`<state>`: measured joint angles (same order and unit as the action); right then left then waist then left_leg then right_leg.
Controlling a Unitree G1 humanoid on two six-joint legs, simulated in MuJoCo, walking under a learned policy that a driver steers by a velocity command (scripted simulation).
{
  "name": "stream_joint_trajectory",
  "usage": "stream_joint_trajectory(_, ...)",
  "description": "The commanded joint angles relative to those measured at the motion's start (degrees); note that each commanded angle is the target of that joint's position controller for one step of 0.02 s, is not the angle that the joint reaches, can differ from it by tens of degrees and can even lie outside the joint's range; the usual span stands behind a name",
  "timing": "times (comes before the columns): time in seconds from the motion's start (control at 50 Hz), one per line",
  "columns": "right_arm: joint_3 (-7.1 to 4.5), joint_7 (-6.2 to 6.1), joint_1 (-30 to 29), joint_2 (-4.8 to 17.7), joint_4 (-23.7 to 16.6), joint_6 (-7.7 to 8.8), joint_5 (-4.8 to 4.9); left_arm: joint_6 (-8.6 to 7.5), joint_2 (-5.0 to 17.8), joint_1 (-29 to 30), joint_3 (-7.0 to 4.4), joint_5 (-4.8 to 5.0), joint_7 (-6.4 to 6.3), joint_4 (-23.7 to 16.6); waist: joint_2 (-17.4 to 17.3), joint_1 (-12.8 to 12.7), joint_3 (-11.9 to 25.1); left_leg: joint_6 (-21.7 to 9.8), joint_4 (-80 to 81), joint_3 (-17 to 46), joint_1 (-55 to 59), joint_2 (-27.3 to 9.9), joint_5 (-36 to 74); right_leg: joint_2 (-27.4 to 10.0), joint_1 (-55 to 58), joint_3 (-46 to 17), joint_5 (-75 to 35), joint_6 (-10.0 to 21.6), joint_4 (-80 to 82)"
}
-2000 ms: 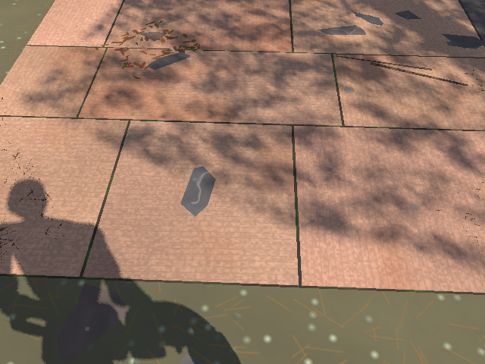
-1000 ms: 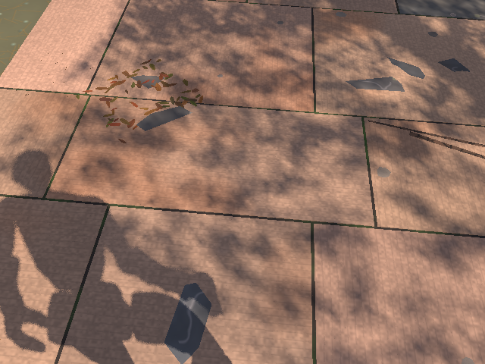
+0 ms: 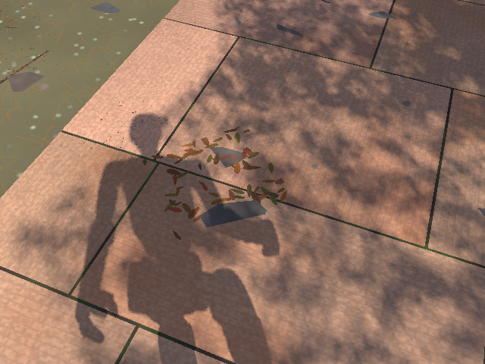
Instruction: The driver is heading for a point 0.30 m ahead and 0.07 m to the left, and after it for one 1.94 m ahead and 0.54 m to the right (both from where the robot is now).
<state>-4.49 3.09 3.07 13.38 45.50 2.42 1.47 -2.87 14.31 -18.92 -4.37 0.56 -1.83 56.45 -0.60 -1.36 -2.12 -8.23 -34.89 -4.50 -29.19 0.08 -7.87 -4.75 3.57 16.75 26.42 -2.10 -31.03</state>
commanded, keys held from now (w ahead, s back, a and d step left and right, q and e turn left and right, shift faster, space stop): w+q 0.12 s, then e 0.88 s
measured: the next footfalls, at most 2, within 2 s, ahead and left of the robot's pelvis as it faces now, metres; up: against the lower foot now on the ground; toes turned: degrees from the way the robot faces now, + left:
right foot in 0.46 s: +0.41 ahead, -0.08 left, +0.00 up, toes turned +2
left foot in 0.88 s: +0.40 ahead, +0.15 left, +0.00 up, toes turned -17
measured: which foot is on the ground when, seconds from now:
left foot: down 0.00-0.46, up 0.48-0.86, down 0.88-1.00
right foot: down 0.00-0.00, up 0.02-0.44, down 0.46-0.88, up 0.90-1.00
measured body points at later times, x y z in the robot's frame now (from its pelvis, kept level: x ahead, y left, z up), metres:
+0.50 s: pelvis +0.25 +0.00 +0.01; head +0.28 +0.00 +0.46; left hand +0.39 +0.27 -0.10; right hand +0.37 -0.27 -0.12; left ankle +0.12 +0.08 -0.69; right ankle +0.37 -0.08 -0.72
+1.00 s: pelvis +0.32 +0.05 +0.03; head +0.35 +0.07 +0.47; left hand +0.54 +0.29 -0.08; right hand +0.35 -0.26 -0.07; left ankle +0.36 +0.16 -0.71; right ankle +0.31 -0.08 -0.65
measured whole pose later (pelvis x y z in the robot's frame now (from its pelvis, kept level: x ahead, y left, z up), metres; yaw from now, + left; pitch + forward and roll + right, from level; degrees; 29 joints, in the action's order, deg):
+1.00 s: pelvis +0.32 +0.05 +0.03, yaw -16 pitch +3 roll -1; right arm -4.0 -2.3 11.9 15.3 44.0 0.7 -1.5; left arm 2.2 19.0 -9.7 -5.5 0.6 -1.5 38.8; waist 2.6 0.5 -0.2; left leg -0.3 -27.9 1.6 -17.4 -0.7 -13.3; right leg 6.8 -32.9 -7.1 24.5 -1.7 -58.5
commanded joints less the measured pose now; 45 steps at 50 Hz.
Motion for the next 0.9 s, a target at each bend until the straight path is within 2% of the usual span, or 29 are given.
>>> stream_joint_trajectory(0.02,-5.77,-1.61,18.36,19.78,-0.09,0.3,0.07,-3.18,1.53,-0.9,0.93,-1.11,0.87,-8.65,-14.9,4.6,19.73,-18.82,13.92,48.47,51.69,-19.15,-5.78,7.79,-42.42,-11.68,5.79,-0.22,-50.89)
stream_joint_trajectory(0.04,-4.22,-1.43,20.82,14.89,-0.11,0.66,-0.76,-5.9,6.47,5.81,0.08,1.33,1.93,-10.04,-7.78,8.64,21.68,-17.0,19.02,50.28,52.66,-19.25,-7.05,5.63,-48.94,-22.53,5.08,1.71,-53.4)
stream_joint_trajectory(0.06,-3.38,-1.56,18.71,11.38,-0.1,1.27,-0.97,-6.87,7.43,9.56,-0.12,2.8,2.26,-11.28,-5.55,8.08,14.5,-13.95,18.28,40.52,47.06,-17.18,-3.5,2.75,-51.8,-22.05,0.62,3.42,-50.63)
stream_joint_trajectory(0.08,-2.72,-1.39,14.11,9.21,-1.0,1.76,-0.61,-6.99,7.02,9.73,-0.16,1.84,1.88,-10.71,0.64,4.83,9.32,-11.42,18.33,32.9,37.31,-14.3,2.44,-0.12,-48.73,-21.88,-3.76,3.69,-44.29)
stream_joint_trajectory(0.1,-2.02,-1.52,10.38,7.08,-2.0,1.91,-0.5,-6.38,7.95,9.76,-0.87,0.17,1.38,-10.16,1.19,2.81,7.12,-9.72,18.98,27.62,29.84,-12.03,7.25,-1.81,-44.3,-21.47,-5.84,3.21,-39.03)
stream_joint_trajectory(0.12,-1.6,-1.81,8.78,6.43,-2.91,1.92,-0.85,-5.46,8.08,8.56,-1.2,-0.27,1.39,-10.12,0.6,1.1,6.06,-9.41,20.34,25.5,24.88,-10.73,9.63,-2.69,-40.61,-21.6,-7.33,2.61,-36.7)
stream_joint_trajectory(0.16,-1.5,-2.45,7.97,7.38,-3.13,2.12,-1.28,-3.81,6.76,6.42,-1.16,-0.62,1.29,-9.49,0.38,-0.52,4.7,-9.07,20.83,20.14,19.6,-10.52,24.71,-2.95,-37.65,-19.57,-8.83,0.72,-32.51)
stream_joint_trajectory(0.2,-1.51,-3.18,9.43,8.34,-2.05,2.27,-1.78,-3.05,5.06,7.59,-0.61,-1.09,1.07,-9.74,-0.66,-0.4,3.81,-7.65,20.66,13.64,16.62,-8.82,37.04,-2.22,-36.69,-17.76,-14.19,-0.46,-25.75)
stream_joint_trajectory(0.26,-1.04,-3.9,10.73,7.97,-0.77,1.77,-1.77,-2.99,3.32,11.89,0.43,-0.84,1.6,-10.26,-3.19,1.88,4.22,-3.39,20.29,6.59,16.24,-5.22,37.99,-0.35,-32.92,-15.67,-28.26,0.57,-11.66)
stream_joint_trajectory(0.3,-0.83,-4.2,12.22,8.27,0.3,1.67,-2.06,-3.15,3.84,14.38,0.59,-0.29,2.26,-10.7,-3.4,3.66,5.08,-1.93,20.14,5.94,18.7,-6.08,34.57,0.92,-30.98,-15.63,-36.04,1.46,-5.94)
stream_joint_trajectory(0.36,-0.6,-4.34,10.76,8.49,1.36,1.49,-2.54,-3.01,5.47,15.78,0.38,-0.19,3.11,-11.36,-3.93,3.76,4.47,-1.62,18.16,6.24,23.51,-8.88,31.82,1.76,-31.76,-16.86,-33.71,3.0,-2.63)
stream_joint_trajectory(0.4,-0.93,-4.8,9.28,9.38,1.47,0.75,-2.16,-3.07,7.43,15.82,-0.17,-0.48,3.89,-12.35,-4.39,2.92,3.81,-1.44,13.59,6.77,27.4,-10.69,34.88,2.74,-34.05,-16.6,-26.18,4.41,-2.11)
stream_joint_trajectory(0.42,-1.07,-5.23,8.51,9.68,1.24,0.22,-1.79,-3.15,8.28,13.98,-0.53,-0.74,4.28,-12.31,-4.44,1.81,4.31,-0.93,9.86,6.83,28.72,-10.89,38.2,3.69,-33.16,-15.8,-23.3,5.17,-1.08)
stream_joint_trajectory(0.44,-1.08,-5.75,7.35,9.69,0.73,-0.39,-1.31,-3.28,9.08,9.47,-1.07,-0.97,4.55,-11.29,-3.92,-0.49,5.91,0.4,3.85,5.94,28.96,-9.73,40.96,5.23,-28.77,-14.53,-24.83,6.18,2.39)
stream_joint_trajectory(0.46,-1.04,-6.15,8.04,9.73,0.11,-0.72,-1.48,-3.38,11.73,4.57,-2.1,-1.24,4.46,-10.52,-0.8,-2.29,9.1,3.23,-6.36,3.86,26.21,-6.19,36.74,4.0,-20.51,-17.6,-39.1,8.42,4.96)
stream_joint_trajectory(0.48,-0.57,-6.03,9.93,8.51,-1.79,-0.45,-2.97,-3.05,15.55,1.48,-2.88,-1.78,3.96,-11.27,8.75,-1.27,14.63,7.14,-24.76,1.36,13.91,0.67,12.49,-5.99,-7.07,-31.69,-62.17,14.52,3.08)
stream_joint_trajectory(0.5,0.76,-5.14,14.72,4.4,-2.09,-0.16,-3.19,-2.29,15.35,1.12,-2.26,-2.73,3.7,-11.83,18.28,1.05,21.34,9.72,-39.71,5.69,-3.01,9.09,-31.37,-16.75,6.39,-51.06,-69.46,25.34,5.71)
stream_joint_trajectory(0.52,0.26,-4.26,14.35,8.06,-1.02,-0.23,-1.97,-1.48,11.84,3.23,-1.64,-1.6,3.4,-13.32,10.44,-0.29,23.63,9.07,-44.6,12.52,-5.07,5.03,-29.2,-15.09,4.57,-50.68,-53.08,24.14,7.64)
stream_joint_trajectory(0.54,-0.09,-4.15,10.45,8.88,-1.91,-0.8,-0.76,-0.69,10.38,7.32,-1.36,-0.77,2.93,-15.04,6.32,-0.28,17.22,9.14,-44.56,11.67,-8.04,3.11,-25.04,-12.6,-2.05,-45.65,-40.9,21.67,9.26)
stream_joint_trajectory(0.56,-0.29,-4.58,8.19,8.82,-2.02,-1.58,-1.09,0.2,9.18,9.51,-0.91,-0.07,2.51,-15.77,1.03,0.31,12.18,9.41,-41.0,10.68,-8.11,1.17,-21.91,-10.23,-9.59,-42.09,-31.19,19.08,11.75)
stream_joint_trajectory(0.58,-0.65,-5.17,6.8,9.16,-2.61,-2.34,-1.73,0.9,8.86,10.9,-0.7,0.0,2.08,-16.42,0.32,1.05,8.95,9.55,-36.08,10.49,-6.22,-0.25,-19.61,-8.67,-16.34,-40.5,-24.02,17.53,13.65)
stream_joint_trajectory(0.62,-0.39,-5.65,7.23,7.31,-3.21,-3.01,-1.96,1.95,9.79,11.83,-1.08,-1.15,1.53,-17.22,5.43,2.45,7.0,10.07,-26.2,8.59,-0.91,0.51,-16.65,-4.05,-23.3,-37.22,-19.04,15.65,15.66)
stream_joint_trajectory(0.64,-0.16,-5.9,7.88,6.43,-3.02,-2.84,-1.87,2.22,10.33,11.19,-1.4,-1.34,1.17,-17.51,7.15,2.31,7.76,10.59,-22.52,8.1,0.42,1.1,-16.11,-3.23,-23.31,-36.44,-20.15,15.57,15.56)
stream_joint_trajectory(0.7,0.02,-6.27,7.64,6.37,-2.92,-2.42,-1.69,2.65,11.71,10.26,-2.23,-0.49,0.24,-18.46,7.82,1.39,10.93,11.86,-14.78,8.98,2.79,1.56,-12.37,-2.97,-21.46,-37.35,-18.07,15.07,14.5)
stream_joint_trajectory(0.8,-0.28,-5.76,6.32,7.33,-3.68,-1.52,-1.15,3.96,11.5,10.31,-2.49,-0.21,-0.19,-19.89,10.04,0.33,10.08,11.57,-5.0,9.6,5.6,2.39,-10.71,-2.49,-20.45,-42.29,-11.27,13.28,13.8)
stream_joint_trajectory(0.82,-0.38,-5.49,6.91,7.45,-3.61,-1.14,-1.0,4.26,11.4,10.38,-2.5,-0.13,-0.25,-20.17,10.33,0.61,9.75,11.04,-1.76,9.38,6.93,2.56,-10.17,-2.26,-20.19,-43.15,-11.49,12.84,13.17)
stream_joint_trajectory(0.86,-0.84,-4.87,10.5,7.92,-2.61,-0.42,-0.86,4.93,10.86,11.04,-2.36,0.43,-0.48,-20.82,10.15,2.91,9.17,9.26,9.61,8.23,14.24,2.16,-4.46,0.13,-22.37,-42.69,-11.6,10.61,10.38)
stream_joint_trajectory(0.88,-1.72,-4.93,12.64,10.95,-2.4,-0.31,-1.61,5.1,9.08,9.82,-1.84,0.46,-0.58,-21.09,6.51,2.97,9.69,6.83,13.86,13.09,20.42,-4.75,-3.89,2.95,-27.25,-39.94,-6.83,7.94,5.22)
stream_joint_trajectory(0.9,-2.99,-5.27,11.63,16.6,-2.88,-0.9,-3.37,4.77,6.22,9.66,-1.25,0.54,-0.29,-22.98,-9.81,0.53,7.49,-0.48,17.52,27.31,23.45,-17.15,0.58,11.82,-39.02,-28.5,3.3,4.55,-7.66)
